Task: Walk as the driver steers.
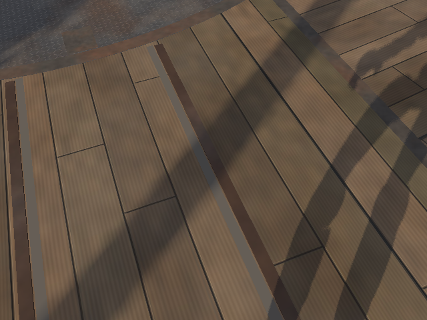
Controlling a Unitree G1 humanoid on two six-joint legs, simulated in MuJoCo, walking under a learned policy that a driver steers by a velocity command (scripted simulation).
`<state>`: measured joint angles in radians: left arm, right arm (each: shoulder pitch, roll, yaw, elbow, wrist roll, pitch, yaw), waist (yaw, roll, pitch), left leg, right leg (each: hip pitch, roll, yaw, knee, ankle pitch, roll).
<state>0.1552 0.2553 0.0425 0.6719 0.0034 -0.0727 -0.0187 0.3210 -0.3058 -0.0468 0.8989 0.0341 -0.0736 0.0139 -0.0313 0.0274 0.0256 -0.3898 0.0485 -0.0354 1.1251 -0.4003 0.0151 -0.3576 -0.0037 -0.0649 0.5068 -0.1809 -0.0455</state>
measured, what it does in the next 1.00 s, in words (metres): walks ahead, turning left: left foot, then right foot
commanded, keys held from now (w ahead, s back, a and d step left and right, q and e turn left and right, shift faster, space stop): w+q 0.20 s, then q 0.78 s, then no key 0.02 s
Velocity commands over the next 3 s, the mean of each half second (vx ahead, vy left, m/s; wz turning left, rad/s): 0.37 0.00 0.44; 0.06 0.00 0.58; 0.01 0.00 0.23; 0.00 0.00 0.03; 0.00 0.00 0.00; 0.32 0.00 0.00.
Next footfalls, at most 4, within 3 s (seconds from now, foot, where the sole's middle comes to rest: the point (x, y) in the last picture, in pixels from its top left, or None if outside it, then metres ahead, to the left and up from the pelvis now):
0.40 left None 0.35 0.15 -0.77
0.86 right None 0.45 -0.05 -0.77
1.24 left None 0.27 0.15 -0.77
1.48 right None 0.43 -0.05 -0.77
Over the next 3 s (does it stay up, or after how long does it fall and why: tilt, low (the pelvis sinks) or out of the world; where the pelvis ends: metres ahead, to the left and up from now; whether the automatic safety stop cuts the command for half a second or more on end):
stays up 0.43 0.13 0.00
